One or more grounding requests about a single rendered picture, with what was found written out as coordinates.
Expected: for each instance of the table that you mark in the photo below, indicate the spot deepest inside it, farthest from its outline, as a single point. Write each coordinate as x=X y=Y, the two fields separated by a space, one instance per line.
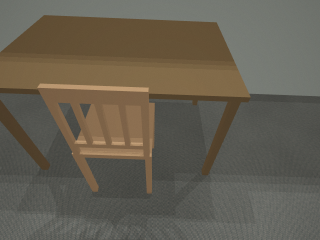
x=176 y=60

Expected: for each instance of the chair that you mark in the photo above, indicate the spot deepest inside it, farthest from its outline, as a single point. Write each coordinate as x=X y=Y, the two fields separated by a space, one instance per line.
x=120 y=124

